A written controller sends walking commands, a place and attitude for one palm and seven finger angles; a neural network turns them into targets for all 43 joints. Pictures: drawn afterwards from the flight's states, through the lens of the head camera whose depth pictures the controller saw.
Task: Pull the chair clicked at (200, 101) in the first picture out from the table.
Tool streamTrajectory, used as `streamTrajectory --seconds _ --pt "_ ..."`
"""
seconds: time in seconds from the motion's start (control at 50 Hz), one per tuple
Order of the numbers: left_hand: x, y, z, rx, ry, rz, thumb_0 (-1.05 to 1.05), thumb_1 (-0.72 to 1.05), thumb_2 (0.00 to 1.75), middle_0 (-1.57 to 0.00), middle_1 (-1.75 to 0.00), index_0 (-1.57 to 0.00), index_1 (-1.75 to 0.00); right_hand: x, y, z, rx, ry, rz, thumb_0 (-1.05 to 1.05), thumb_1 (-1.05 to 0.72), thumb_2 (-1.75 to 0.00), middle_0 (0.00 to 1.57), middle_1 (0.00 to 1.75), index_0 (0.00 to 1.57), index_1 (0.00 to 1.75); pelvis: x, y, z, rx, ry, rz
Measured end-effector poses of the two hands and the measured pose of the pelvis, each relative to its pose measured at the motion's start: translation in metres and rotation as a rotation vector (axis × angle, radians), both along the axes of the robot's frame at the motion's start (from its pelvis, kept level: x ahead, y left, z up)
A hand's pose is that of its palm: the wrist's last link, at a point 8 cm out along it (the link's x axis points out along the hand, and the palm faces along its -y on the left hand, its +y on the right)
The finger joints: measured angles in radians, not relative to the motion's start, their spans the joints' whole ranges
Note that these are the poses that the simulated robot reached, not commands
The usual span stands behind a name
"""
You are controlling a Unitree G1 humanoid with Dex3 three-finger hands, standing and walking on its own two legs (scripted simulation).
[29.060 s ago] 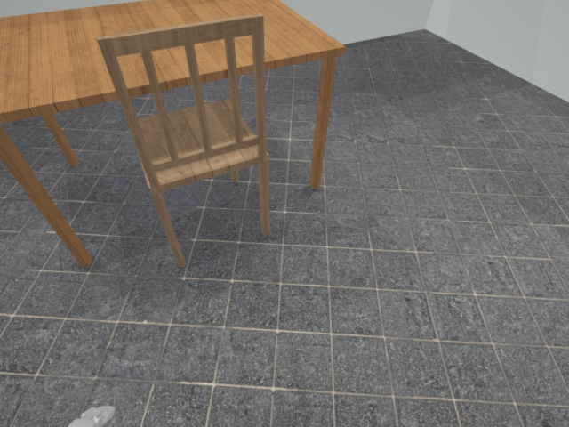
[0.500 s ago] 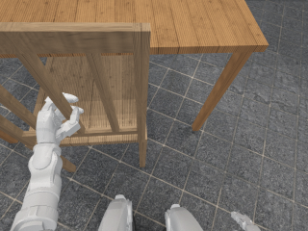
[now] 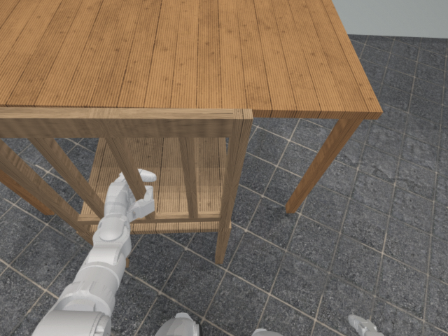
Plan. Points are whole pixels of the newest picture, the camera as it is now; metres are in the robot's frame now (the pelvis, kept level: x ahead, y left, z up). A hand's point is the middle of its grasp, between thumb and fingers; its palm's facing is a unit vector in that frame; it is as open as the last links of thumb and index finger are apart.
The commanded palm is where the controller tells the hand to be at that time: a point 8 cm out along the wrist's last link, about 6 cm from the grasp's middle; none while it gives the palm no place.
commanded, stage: step backward, pulling the chair out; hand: left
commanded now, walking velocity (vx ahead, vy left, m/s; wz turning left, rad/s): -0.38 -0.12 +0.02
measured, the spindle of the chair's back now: (136, 185) +0.40 +0.18 -0.04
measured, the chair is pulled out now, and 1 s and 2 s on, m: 0.06 0.22 0.35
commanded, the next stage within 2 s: none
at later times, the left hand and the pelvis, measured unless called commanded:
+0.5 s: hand (172, 256) +0.26 +0.10 -0.05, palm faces -0.01 -0.98 -0.17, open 5.3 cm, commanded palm +0.26 +0.15 -0.05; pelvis -0.07 -0.02 +0.01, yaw +0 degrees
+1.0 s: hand (168, 285) +0.21 +0.10 -0.05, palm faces -0.02 -0.98 -0.21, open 5.5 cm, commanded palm +0.19 +0.15 -0.05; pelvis -0.14 -0.02 +0.01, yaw -1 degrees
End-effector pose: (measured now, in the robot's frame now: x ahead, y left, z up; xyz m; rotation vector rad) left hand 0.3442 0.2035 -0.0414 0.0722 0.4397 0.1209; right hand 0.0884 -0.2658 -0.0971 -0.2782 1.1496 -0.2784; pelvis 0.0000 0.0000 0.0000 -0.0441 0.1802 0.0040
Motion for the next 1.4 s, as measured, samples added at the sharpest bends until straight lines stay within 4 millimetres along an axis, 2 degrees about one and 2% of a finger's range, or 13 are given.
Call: streamTrajectory --seconds 0.14,0.3,0.42,0.54,0.6,0.68,0.78,0.86,0.96,1.04,1.12,1.22,1.4 --pt "-0.016 -0.008 0.001 0.024 0.006 -0.029 0.04 0.74 0.76 -0.26 -1.01 -0.48 -1.45 -0.027 0.001 -0.012 0.037 -0.007 -0.025 0.01 -0.91 -0.90 0.20 0.30 0.20 0.30 -0.022 0.001 0.000 0.021 -0.044 -0.037" --pt "-0.056 -0.029 0.003 0.045 0.027 -0.046 0.03 0.73 0.76 -0.26 -1.02 -0.48 -1.45 -0.066 0.007 -0.022 0.118 0.034 -0.040 0.01 -0.91 -0.90 0.20 0.30 0.20 0.30 -0.048 -0.018 0.007 -0.009 -0.083 -0.031" --pt "-0.087 -0.046 0.004 0.066 0.057 -0.080 0.02 0.71 0.75 -0.28 -1.07 -0.49 -1.45 -0.081 -0.013 -0.019 0.087 0.006 -0.039 0.01 -0.91 -0.90 0.20 0.30 0.20 0.30 -0.063 -0.028 0.009 -0.010 -0.122 -0.014" --pt "-0.106 -0.057 0.007 0.067 0.102 -0.109 0.03 0.69 0.75 -0.27 -1.09 -0.49 -1.45 -0.083 -0.032 -0.010 0.009 -0.041 -0.047 0.01 -0.91 -0.90 0.20 0.30 0.20 0.30 -0.070 -0.017 0.012 0.015 -0.145 -0.005" --pt "-0.110 -0.057 0.007 0.064 0.111 -0.141 0.03 0.68 0.75 -0.26 -1.11 -0.50 -1.45 -0.081 -0.032 -0.005 -0.029 -0.062 -0.037 0.01 -0.91 -0.90 0.20 0.30 0.20 0.30 -0.073 -0.007 0.012 0.019 -0.135 0.013" --pt "-0.113 -0.055 0.007 0.062 0.108 -0.174 0.02 0.68 0.75 -0.24 -1.14 -0.50 -1.45 -0.079 -0.017 0.000 -0.027 -0.076 -0.004 0.01 -0.91 -0.90 0.20 0.30 0.20 0.30 -0.086 0.000 0.014 0.040 -0.136 -0.011" --pt "-0.117 -0.053 0.007 0.078 0.091 -0.177 0.02 0.67 0.76 -0.24 -1.16 -0.50 -1.44 -0.084 0.008 -0.006 0.045 -0.106 0.031 0.01 -0.91 -0.90 0.20 0.30 0.20 0.30 -0.105 -0.006 0.010 0.045 -0.145 -0.024" --pt "-0.126 -0.053 0.008 0.101 0.086 -0.146 0.03 0.66 0.77 -0.26 -1.17 -0.50 -1.44 -0.099 0.020 -0.017 0.123 -0.113 0.027 0.01 -0.91 -0.90 0.20 0.30 0.20 0.30 -0.120 -0.016 0.007 0.029 -0.159 -0.028" --pt "-0.143 -0.053 0.008 0.118 0.079 -0.116 0.03 0.64 0.77 -0.28 -1.18 -0.50 -1.44 -0.130 0.012 -0.026 0.143 -0.080 -0.017 0.01 -0.90 -0.90 0.20 0.30 0.20 0.30 -0.135 -0.024 0.005 0.031 -0.155 -0.016" --pt "-0.157 -0.053 0.009 0.111 0.089 -0.108 0.03 0.65 0.77 -0.27 -1.18 -0.50 -1.44 -0.155 -0.005 -0.024 0.086 -0.021 -0.019 0.01 -0.90 -0.90 0.20 0.30 0.20 0.30 -0.145 -0.017 0.010 0.059 -0.139 -0.002" --pt "-0.168 -0.050 0.008 0.099 0.083 -0.133 0.03 0.65 0.77 -0.25 -1.20 -0.50 -1.44 -0.172 -0.017 -0.019 0.010 0.014 -0.002 0.01 -0.91 -0.90 0.20 0.30 0.20 0.30 -0.154 -0.005 0.008 0.057 -0.119 0.036" --pt "-0.180 -0.044 0.008 0.094 0.076 -0.160 0.03 0.67 0.77 -0.23 -1.23 -0.50 -1.44 -0.180 -0.015 -0.011 -0.021 0.018 0.008 0.01 -0.91 -0.90 0.20 0.30 0.20 0.30 -0.169 -0.001 0.008 0.070 -0.133 0.022" --pt "-0.203 -0.043 0.008 0.105 0.079 -0.121 0.03 0.65 0.79 -0.27 -1.20 -0.50 -1.44 -0.185 0.005 -0.020 0.084 -0.060 -0.004 0.01 -0.91 -0.90 0.20 0.30 0.20 0.30 -0.193 -0.012 0.006 0.043 -0.147 0.020"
